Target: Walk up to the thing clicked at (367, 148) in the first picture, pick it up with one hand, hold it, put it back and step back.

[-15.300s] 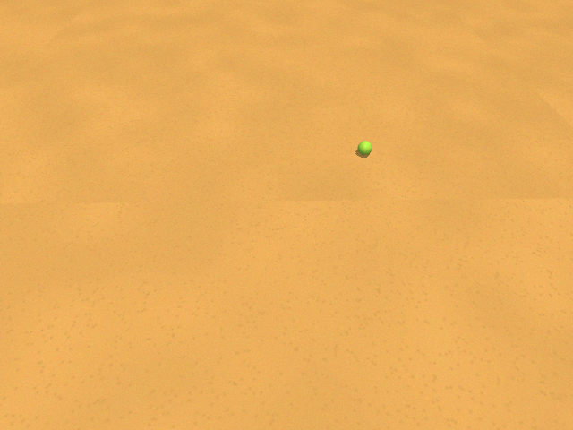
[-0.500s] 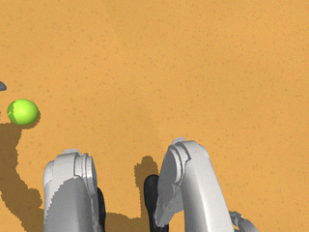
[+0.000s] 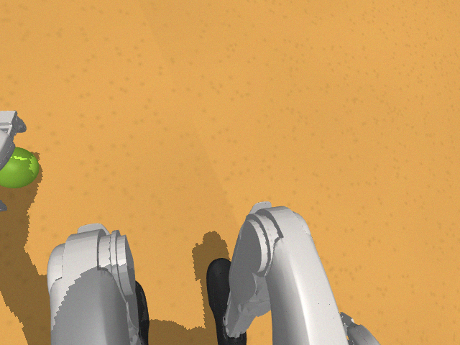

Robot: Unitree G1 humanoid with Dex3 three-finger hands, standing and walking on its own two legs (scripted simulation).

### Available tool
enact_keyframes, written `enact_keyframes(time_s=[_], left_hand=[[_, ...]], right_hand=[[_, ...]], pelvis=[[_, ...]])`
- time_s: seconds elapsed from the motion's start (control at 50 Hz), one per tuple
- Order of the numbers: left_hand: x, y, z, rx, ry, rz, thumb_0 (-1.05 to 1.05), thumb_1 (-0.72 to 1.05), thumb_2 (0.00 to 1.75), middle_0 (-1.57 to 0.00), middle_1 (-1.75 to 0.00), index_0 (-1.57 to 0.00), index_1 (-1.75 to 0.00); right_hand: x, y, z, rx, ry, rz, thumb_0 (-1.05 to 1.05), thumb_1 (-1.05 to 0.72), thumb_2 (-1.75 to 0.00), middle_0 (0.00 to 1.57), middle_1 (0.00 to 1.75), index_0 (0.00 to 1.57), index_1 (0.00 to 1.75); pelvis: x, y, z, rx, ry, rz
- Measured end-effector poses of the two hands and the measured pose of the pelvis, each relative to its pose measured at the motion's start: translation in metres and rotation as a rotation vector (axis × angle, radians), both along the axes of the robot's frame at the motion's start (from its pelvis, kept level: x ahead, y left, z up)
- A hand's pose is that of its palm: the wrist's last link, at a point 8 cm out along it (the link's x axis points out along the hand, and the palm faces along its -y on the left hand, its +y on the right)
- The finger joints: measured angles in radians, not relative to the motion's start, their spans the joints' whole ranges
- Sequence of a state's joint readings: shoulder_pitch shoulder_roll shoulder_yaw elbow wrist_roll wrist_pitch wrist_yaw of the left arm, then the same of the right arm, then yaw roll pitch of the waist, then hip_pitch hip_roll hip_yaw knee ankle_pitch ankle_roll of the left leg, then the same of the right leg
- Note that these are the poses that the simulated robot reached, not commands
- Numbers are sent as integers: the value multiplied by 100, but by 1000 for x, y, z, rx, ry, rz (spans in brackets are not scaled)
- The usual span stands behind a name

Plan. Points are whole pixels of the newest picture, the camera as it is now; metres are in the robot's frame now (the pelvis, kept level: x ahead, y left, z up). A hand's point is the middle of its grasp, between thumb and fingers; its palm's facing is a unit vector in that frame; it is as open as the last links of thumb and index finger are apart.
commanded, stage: approach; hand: left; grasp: from above
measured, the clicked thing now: (14, 167) +0.44 +0.33 -0.28
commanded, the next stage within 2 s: rest palm in 0.66 s
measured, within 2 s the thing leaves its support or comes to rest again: neither
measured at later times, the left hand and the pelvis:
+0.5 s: hand out of the picture +0.39 +0.34 -0.19, palm faces -0.62 -0.17 -0.77, open 14.0 cm; pelvis +0.00 +0.00 +0.01, yaw +0 degrees
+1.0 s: hand out of the picture +0.45 +0.34 -0.18, palm faces -0.39 -0.08 -0.92, open 14.4 cm; pelvis +0.00 +0.01 -0.01, yaw +0 degrees
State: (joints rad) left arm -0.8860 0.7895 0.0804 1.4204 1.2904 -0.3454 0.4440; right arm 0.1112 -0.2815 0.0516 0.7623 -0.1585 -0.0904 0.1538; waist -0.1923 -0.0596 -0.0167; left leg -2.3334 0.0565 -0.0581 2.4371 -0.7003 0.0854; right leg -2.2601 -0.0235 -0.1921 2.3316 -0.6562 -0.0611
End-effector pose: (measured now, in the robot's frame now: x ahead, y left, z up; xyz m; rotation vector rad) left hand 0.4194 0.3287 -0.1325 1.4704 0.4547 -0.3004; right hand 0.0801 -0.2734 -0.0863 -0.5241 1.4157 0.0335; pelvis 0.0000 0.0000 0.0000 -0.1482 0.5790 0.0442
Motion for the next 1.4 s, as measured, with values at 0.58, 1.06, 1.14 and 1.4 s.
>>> enact_keyframes(time_s=[0.58,1.06,1.14,1.4], left_hand=[[-30,11,-17,-103,143,68,0,-49,94,-8,-110,-10,-107],[39,0,-3,86,37,166,0,-55,101,-7,-101,-6,-101],[29,-14,-31,36,141,122,0,-52,97,-7,-104,-8,-104],[22,-11,-57,-40,-31,30,0,-52,96,-7,-103,-8,-102]], right_hand=[[-28,-5,8,-4,86,-4,1,-92,-89,20,30,20,30],[15,11,-12,69,-82,29,0,-91,-89,20,30,20,30],[-24,7,-10,73,48,-29,0,-91,-90,20,30,20,30],[-50,-8,11,-32,163,45,1,-91,-89,20,30,20,30]], pelvis=[[-3,-3,3,-10,-27,1],[1,4,-9,-8,10,4],[4,0,-7,-7,8,0],[2,-2,-19,-34,-50,-35]])
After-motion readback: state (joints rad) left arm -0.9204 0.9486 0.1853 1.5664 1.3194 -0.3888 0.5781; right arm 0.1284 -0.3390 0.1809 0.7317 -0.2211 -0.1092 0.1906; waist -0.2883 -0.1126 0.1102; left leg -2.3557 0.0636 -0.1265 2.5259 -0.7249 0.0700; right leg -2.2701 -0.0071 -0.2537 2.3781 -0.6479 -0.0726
